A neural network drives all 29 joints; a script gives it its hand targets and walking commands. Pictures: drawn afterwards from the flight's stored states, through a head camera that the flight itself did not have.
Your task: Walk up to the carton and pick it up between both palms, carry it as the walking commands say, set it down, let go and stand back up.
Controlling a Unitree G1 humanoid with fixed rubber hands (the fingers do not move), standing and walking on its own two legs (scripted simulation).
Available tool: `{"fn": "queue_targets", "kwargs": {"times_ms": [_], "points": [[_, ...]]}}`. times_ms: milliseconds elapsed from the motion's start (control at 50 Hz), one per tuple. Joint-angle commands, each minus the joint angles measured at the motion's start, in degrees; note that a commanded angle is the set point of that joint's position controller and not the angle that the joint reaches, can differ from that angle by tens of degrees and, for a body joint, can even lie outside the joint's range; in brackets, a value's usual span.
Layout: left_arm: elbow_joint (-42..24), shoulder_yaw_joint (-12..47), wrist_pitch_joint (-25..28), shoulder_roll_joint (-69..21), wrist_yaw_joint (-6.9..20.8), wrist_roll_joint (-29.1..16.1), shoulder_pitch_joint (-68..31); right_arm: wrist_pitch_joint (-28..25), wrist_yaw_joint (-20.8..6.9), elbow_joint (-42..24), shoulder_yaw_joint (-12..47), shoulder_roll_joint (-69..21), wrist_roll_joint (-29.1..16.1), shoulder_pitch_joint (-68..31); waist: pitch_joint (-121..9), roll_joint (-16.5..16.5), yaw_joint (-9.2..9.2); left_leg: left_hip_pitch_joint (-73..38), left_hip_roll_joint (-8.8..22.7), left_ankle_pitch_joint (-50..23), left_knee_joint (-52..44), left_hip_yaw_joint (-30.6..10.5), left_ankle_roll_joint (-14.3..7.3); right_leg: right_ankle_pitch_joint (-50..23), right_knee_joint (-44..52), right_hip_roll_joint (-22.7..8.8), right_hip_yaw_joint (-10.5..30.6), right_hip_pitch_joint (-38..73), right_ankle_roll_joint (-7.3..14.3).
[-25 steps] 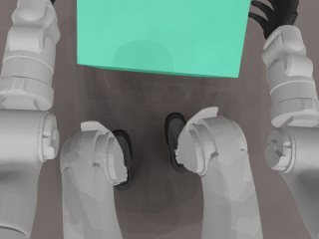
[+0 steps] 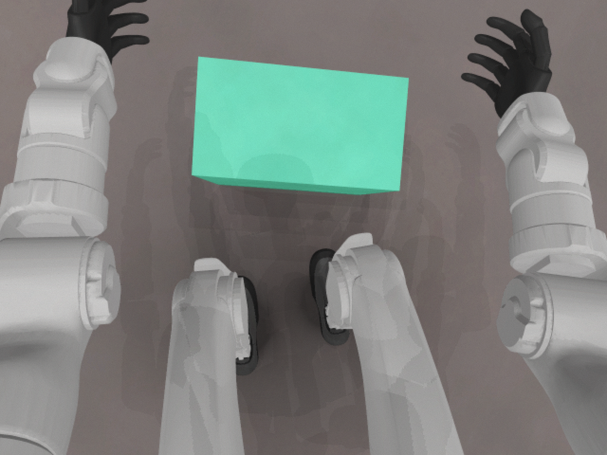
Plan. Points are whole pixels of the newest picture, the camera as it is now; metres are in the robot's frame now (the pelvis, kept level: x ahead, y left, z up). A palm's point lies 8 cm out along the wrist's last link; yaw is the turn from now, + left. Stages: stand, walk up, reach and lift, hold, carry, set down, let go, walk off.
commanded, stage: set down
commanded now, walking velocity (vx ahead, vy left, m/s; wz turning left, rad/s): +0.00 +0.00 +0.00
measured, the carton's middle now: (296, 141) +0.47 -0.06 -0.35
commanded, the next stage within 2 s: let go in 0.68 s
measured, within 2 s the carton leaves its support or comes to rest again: neither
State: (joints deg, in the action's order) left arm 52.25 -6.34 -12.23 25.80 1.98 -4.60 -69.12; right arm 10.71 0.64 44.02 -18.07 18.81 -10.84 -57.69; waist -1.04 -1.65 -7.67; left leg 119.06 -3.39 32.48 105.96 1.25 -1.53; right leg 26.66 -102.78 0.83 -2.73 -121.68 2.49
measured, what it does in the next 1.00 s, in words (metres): rises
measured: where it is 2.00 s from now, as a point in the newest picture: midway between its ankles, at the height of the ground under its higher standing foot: (287, 327)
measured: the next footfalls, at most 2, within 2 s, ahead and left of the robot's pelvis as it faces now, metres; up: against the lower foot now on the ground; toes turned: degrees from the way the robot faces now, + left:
none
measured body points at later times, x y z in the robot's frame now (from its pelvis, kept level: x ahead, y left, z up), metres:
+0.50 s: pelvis +0.02 +0.01 +0.14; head +0.31 +0.00 +0.48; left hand +0.57 +0.17 +0.04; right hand +0.46 -0.30 +0.05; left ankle +0.09 +0.10 -0.44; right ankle +0.12 -0.10 -0.44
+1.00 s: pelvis +0.07 -0.01 +0.22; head +0.31 -0.01 +0.60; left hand +0.49 +0.18 +0.10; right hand +0.42 -0.29 +0.11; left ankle +0.09 +0.10 -0.44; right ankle +0.12 -0.10 -0.44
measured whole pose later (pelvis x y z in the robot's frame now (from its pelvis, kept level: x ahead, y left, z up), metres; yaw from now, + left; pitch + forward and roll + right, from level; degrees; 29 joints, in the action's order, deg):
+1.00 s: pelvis +0.07 -0.01 +0.22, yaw +1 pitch +38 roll +1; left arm 36.6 -9.9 -8.3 13.6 -1.8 2.4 -34.2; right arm 5.3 -8.5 35.5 -15.5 14.9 -0.9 -28.2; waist -5.9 -1.1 -5.7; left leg 71.7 -3.7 19.7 53.3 -2.2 -0.6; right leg 15.8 -51.7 1.7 -1.4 -74.0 2.5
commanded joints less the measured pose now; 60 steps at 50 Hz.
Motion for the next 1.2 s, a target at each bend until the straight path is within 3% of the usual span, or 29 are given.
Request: {"fn": "queue_targets", "kwargs": {"times_ms": [0, 280, 580, 720, 820, 900, 960, 1000, 1180], "points": [[-7.9, -1.9, 0.4, 7.6, 0.3, 0.9, -13.2, -0.4, -0.6, -7.6, -2.1, 9.6, 0.3, -8.3, -62.3, -4.4, -2.53, -27.8, -1.0, -10.6, -12.6, 0.1, 1.0, -19.6, 11.5, 0.2, 1.3, 42.7, -3.8], [-10.5, -3.4, -0.7, 5.4, 1.3, 2.2, -8.3, 0.2, -3.5, -9.4, -3.8, 9.1, 1.6, -3.3, -61.8, -5.9, -2.69, -44.3, -0.9, -16.9, -27.8, -1.3, 2.2, -22.8, 25.8, 0.3, 0.7, 48.5, -4.0], [-5.8, -5.1, 1.7, 1.7, 1.7, 3.3, -3.6, -2.9, -5.3, -5.1, -4.9, 6.3, 5.0, 0.6, -54.7, -5.4, -2.67, -60.8, 0.5, -22.8, -45.8, -3.9, 3.1, -25.3, 43.2, -0.2, 0.6, 59.1, -3.7], [-2.7, -6.8, 3.7, -0.4, 1.2, 6.1, 0.6, -5.2, -5.6, -2.5, -4.8, 4.4, 8.3, 3.0, -50.3, -3.5, -0.89, -59.7, 0.8, -26.5, -49.1, -4.2, 3.5, -28.1, 46.6, 0.2, 0.9, 63.8, -3.5], [-6.6, -6.9, 4.1, -2.6, -0.6, 7.4, 8.9, -5.9, -6.6, -4.4, -4.6, 5.7, 10.1, 9.1, -55.8, -2.7, -0.29, -63.5, 0.7, -32.9, -50.7, -4.4, 3.6, -34.8, 47.9, 0.6, 1.6, 72.4, -3.2], [-17.0, -4.9, 4.7, -5.3, -3.0, 7.4, 23.6, -6.4, -8.3, -11.3, -1.5, 6.5, 10.7, 22.7, -62.9, -1.3, -0.8, -70.1, 0.1, -38.0, -53.4, -4.7, 3.5, -42.8, 49.3, 0.7, 3.2, 85.3, -2.4], [-26.7, -3.6, 5.2, -7.7, -4.8, 6.8, 29.7, -6.6, -9.8, -17.2, 1.9, 6.0, 9.7, 29.4, -58.5, -1.6, -0.87, -71.8, -0.7, -35.6, -56.6, -4.5, 3.5, -42.3, 52.2, 0.7, 4.5, 91.2, -1.9], [-29.8, -3.3, 5.6, -8.5, -5.3, 7.1, 34.1, -6.8, -10.2, -20.2, 3.5, 4.8, 8.8, 33.3, -53.0, -1.4, -0.51, -71.4, -0.9, -32.4, -58.8, -4.1, 3.1, -41.3, 54.4, 0.4, 5.2, 95.8, -2.0], [-27.0, -1.7, 8.9, -10.5, -4.2, 7.9, 56.3, -8.5, -8.0, -21.8, 11.4, -1.6, 8.6, 54.0, -27.0, 1.6, 2.88, -76.9, 0.3, -20.3, -69.0, -3.0, 2.3, -33.5, 65.1, -1.0, 7.5, 109.2, -3.2]]}}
